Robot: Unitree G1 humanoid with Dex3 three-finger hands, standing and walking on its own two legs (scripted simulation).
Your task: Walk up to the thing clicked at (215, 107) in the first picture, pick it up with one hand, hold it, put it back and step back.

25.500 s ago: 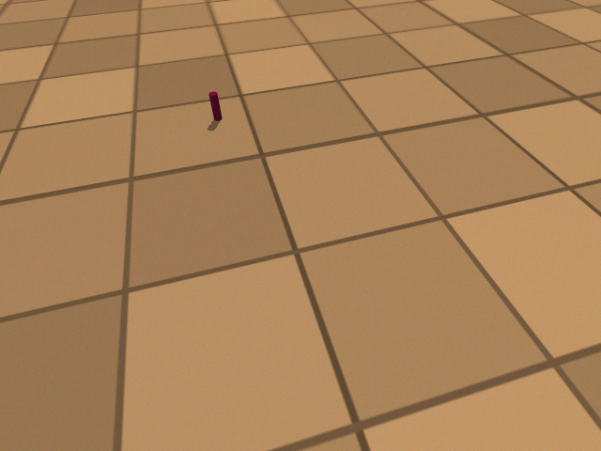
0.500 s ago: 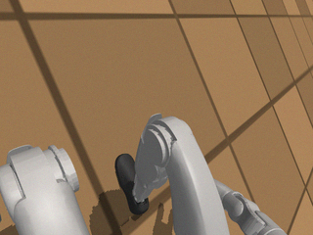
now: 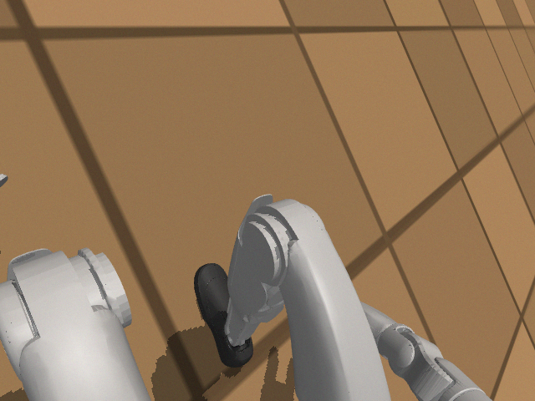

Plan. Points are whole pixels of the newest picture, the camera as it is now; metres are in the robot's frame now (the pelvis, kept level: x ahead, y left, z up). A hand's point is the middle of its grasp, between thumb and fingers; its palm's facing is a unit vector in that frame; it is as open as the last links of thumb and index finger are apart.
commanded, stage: open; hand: left
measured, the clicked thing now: out of the picture +0.44 +0.28 -0.20
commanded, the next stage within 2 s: withdraw in 0.14 s
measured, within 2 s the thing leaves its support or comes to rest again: neither
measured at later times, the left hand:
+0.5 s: hand out of the picture +0.45 +0.30 -0.16, palm faces +0.36 -0.93 +0.00, open 16.9 cm
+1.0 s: hand out of the picture +0.39 +0.42 -0.01, palm faces +0.35 -0.86 -0.38, open 17.4 cm
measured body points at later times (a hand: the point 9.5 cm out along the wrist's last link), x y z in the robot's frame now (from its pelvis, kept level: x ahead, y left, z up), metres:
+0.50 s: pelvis +0.00 +0.00 +0.00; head +0.23 +0.19 +0.33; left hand +0.42 +0.35 -0.15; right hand +0.16 -0.25 -0.03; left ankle +0.08 +0.12 -0.26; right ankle +0.16 -0.13 -0.26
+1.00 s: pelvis +0.01 +0.00 +0.06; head +0.19 +0.14 +0.45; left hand +0.36 +0.47 +0.01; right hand +0.18 -0.24 -0.03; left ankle +0.08 +0.12 -0.26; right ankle +0.16 -0.13 -0.26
